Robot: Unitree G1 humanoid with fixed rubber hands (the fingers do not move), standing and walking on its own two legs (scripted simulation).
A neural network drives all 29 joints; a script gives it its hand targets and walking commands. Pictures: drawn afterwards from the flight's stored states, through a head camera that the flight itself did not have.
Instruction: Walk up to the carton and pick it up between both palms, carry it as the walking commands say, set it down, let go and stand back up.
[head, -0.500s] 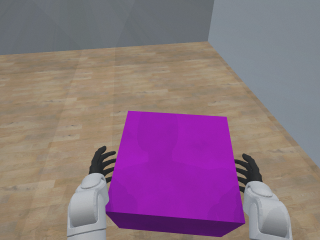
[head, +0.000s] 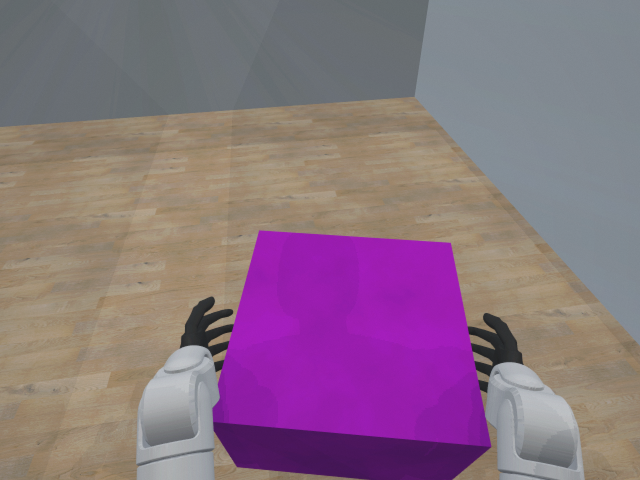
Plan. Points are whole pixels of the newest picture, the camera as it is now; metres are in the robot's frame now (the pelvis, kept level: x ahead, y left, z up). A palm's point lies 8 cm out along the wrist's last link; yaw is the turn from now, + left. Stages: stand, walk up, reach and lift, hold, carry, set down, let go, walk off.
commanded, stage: carry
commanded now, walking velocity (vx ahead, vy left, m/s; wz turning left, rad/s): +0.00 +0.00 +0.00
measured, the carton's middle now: (346, 352) +0.32 +0.00 -0.01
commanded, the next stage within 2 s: hold in 0.54 s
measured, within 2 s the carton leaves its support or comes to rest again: neither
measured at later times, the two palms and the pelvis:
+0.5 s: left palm (205, 355) +0.27 +0.18 +0.06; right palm (501, 373) +0.26 -0.18 +0.05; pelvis +0.01 +0.00 +0.00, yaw +0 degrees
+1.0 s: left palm (193, 358) +0.26 +0.19 +0.07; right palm (490, 361) +0.28 -0.17 +0.05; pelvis -0.02 -0.02 +0.01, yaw +9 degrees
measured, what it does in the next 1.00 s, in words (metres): stands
